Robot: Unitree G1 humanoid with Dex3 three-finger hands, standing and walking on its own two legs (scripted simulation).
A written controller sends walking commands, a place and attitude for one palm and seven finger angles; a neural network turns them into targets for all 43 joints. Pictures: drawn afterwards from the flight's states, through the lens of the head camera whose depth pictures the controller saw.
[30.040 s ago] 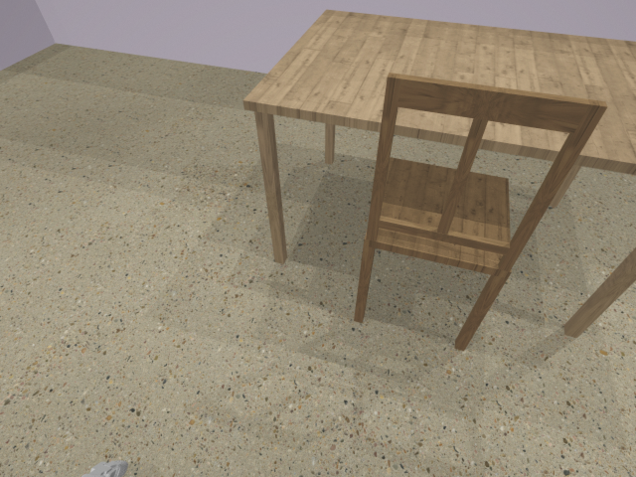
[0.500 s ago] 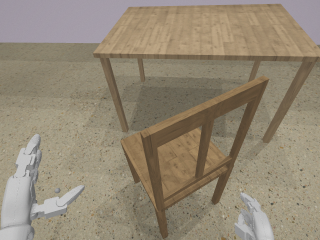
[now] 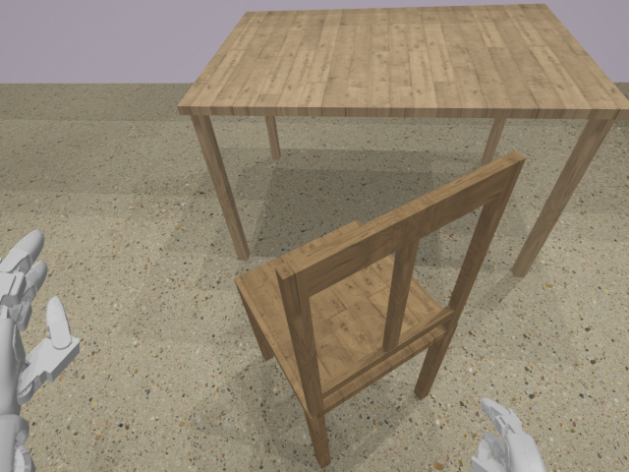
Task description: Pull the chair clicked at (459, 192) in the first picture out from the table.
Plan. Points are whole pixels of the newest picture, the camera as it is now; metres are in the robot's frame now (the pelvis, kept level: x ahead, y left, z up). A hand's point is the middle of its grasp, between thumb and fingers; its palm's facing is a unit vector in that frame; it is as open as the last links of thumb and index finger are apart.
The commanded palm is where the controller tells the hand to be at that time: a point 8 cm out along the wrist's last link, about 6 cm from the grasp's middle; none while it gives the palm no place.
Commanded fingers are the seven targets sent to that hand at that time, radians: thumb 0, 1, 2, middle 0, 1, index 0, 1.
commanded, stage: draw the hand back to the body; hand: left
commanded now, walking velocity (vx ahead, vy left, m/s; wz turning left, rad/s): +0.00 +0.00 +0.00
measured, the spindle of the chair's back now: (397, 301) +0.41 -0.07 -0.08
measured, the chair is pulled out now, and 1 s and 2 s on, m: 0.48 0.48 0.48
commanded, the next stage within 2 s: step back with the hand held close in 0.12 s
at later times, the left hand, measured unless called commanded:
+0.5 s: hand (72, 340) +0.19 +0.26 +0.16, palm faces +0.39 -0.75 -0.54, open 7.4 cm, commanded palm +0.13 +0.30 +0.18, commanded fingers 0.00 0.90 0.90 -0.20 -0.30 -0.20 -0.30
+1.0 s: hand (38, 411) +0.12 +0.26 +0.15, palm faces +0.41 -0.72 -0.55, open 7.4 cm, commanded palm +0.06 +0.29 +0.18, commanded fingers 0.00 0.90 0.90 -0.20 -0.30 -0.20 -0.30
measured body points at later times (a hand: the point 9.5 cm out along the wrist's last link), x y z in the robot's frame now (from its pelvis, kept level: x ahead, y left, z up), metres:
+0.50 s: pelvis -0.02 +0.00 +0.00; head +0.02 -0.04 +0.45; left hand +0.16 +0.29 +0.19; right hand +0.17 -0.23 -0.10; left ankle -0.06 +0.12 -0.74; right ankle +0.00 -0.13 -0.74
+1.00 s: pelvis -0.08 -0.01 -0.01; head -0.04 -0.03 +0.44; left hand +0.10 +0.29 +0.18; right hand +0.10 -0.25 -0.11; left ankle -0.06 +0.12 -0.74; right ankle +0.00 -0.13 -0.74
